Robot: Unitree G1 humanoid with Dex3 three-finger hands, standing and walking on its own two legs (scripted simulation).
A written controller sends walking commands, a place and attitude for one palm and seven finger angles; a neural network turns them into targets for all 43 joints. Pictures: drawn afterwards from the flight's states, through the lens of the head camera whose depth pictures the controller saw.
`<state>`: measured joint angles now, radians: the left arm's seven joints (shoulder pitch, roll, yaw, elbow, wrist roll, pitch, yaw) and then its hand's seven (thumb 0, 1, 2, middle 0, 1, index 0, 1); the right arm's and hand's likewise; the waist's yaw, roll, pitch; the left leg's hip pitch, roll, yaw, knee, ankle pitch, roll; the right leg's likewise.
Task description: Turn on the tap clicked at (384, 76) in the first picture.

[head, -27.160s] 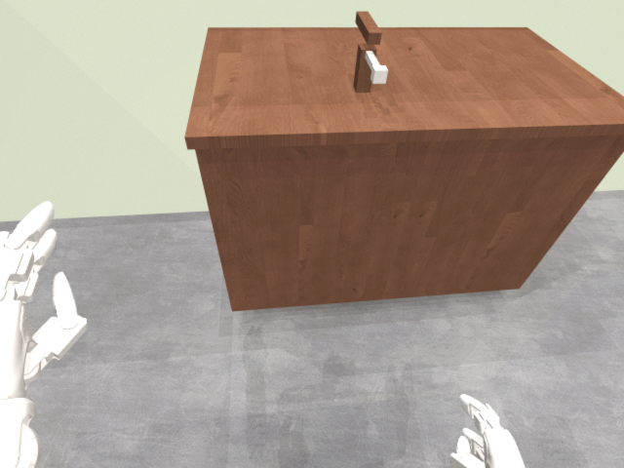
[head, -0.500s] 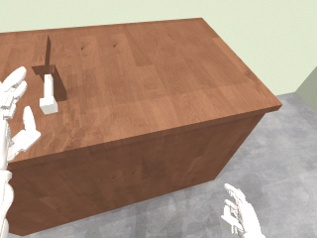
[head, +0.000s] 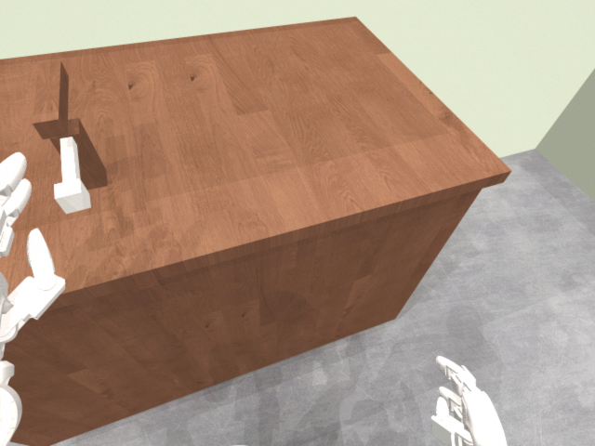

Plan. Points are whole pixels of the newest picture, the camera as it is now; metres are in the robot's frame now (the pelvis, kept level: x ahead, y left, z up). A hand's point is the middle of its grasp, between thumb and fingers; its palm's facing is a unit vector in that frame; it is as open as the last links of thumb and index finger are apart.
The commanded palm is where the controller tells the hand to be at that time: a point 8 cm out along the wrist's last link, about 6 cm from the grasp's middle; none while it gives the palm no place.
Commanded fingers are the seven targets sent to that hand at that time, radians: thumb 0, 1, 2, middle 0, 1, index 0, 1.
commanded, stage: come to a stop and stand still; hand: left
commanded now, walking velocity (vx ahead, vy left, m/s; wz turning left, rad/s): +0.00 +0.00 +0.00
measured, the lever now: (72, 196) +0.35 +0.31 +0.13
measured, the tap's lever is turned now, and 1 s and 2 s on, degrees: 3 3 3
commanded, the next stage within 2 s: look again from close up in 0.14 s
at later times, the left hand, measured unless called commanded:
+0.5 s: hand (68, 283) +0.23 +0.25 +0.16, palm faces +0.39 -0.85 -0.34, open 7.4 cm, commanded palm +0.17 +0.28 +0.18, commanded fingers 0.00 0.90 0.90 -0.20 -0.30 -0.20 -0.30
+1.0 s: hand (105, 315) +0.21 +0.21 +0.14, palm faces +0.39 -0.86 -0.32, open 7.4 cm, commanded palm +0.16 +0.26 +0.18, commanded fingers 0.00 0.90 0.90 -0.20 -0.30 -0.20 -0.30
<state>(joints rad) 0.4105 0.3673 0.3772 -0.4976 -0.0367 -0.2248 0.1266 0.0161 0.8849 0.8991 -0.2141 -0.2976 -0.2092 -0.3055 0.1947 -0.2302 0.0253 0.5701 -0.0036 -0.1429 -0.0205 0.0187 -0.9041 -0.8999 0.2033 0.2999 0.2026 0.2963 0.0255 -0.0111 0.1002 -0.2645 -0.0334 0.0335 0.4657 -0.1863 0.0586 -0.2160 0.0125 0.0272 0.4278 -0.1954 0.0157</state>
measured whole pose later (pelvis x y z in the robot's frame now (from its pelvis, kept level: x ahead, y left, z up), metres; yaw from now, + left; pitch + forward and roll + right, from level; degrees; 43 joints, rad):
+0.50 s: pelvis +0.01 +0.00 +0.00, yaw +0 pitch -1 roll -2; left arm 0.43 0.35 0.33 -0.48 -0.06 -0.18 0.13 0.01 0.89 0.90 -0.21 -0.30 -0.21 -0.31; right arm 0.16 -0.21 0.04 0.56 -0.01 -0.09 -0.04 0.02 -0.90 -0.90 0.21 0.30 0.21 0.30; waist 0.03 0.00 0.07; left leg -0.24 -0.03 0.02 0.43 -0.18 0.05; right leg -0.17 0.02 0.02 0.36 -0.17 0.01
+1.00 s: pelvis +0.00 -0.03 +0.00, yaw +0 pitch -5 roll +1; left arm 0.38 0.34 0.23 -0.45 -0.07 0.09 0.13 0.02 0.89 0.90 -0.22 -0.30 -0.21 -0.31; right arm 0.15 -0.20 0.06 0.64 -0.01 -0.11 -0.02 0.02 -0.90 -0.90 0.21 0.30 0.20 0.30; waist 0.06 0.01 0.03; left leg -0.21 -0.03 0.02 0.49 -0.20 0.02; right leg -0.19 0.01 -0.02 0.53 -0.26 -0.03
